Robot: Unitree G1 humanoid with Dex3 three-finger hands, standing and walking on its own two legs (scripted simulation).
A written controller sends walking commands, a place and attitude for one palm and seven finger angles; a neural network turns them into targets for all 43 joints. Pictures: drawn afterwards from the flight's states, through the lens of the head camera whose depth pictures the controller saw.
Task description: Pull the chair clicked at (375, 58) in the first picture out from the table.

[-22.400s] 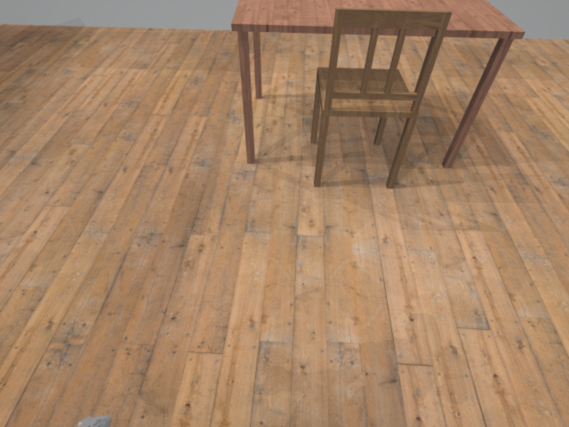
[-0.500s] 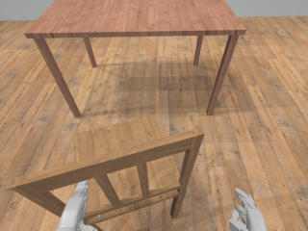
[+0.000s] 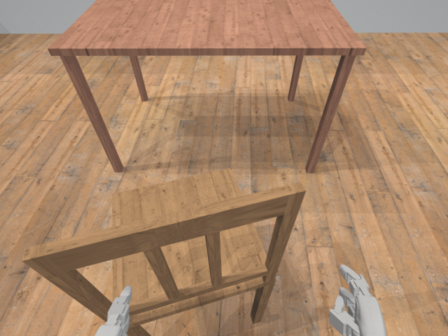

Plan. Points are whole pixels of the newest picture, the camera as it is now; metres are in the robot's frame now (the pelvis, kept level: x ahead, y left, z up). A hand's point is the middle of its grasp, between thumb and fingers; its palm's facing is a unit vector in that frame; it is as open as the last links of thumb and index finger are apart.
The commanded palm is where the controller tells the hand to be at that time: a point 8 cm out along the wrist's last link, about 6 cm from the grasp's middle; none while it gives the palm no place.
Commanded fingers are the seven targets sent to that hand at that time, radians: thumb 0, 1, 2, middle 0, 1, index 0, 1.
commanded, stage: draw the hand back to the body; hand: left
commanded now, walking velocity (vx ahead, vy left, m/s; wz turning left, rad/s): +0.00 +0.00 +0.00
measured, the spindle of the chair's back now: (163, 274) +0.25 +0.14 -0.05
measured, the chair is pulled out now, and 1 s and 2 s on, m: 0.65 0.65 0.64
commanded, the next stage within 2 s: step back with the hand held close in 1.68 s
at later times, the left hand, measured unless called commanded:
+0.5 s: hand out of the picture +0.11 +0.16 +0.05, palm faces +0.00 -1.00 -0.08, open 17.5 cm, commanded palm +0.08 +0.23 +0.09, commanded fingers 0.00 -0.51 0.22 -0.00 -0.01 -0.00 -0.01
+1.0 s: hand out of the picture +0.12 +0.20 +0.07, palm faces +0.10 -0.88 -0.46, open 11.9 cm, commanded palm +0.12 +0.26 +0.18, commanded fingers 0.00 0.39 0.65 -0.13 -0.19 -0.13 -0.19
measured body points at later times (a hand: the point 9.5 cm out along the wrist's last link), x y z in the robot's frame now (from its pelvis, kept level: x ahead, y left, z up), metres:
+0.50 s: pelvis -0.02 +0.00 -0.02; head +0.01 -0.01 +0.43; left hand +0.11 +0.21 +0.06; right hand +0.17 -0.23 -0.09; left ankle -0.01 +0.13 -0.68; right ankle +0.01 -0.13 -0.68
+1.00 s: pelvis +0.00 -0.01 +0.04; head +0.00 -0.04 +0.49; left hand +0.12 +0.25 +0.10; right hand +0.19 -0.22 -0.04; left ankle -0.01 +0.13 -0.68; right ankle +0.01 -0.13 -0.68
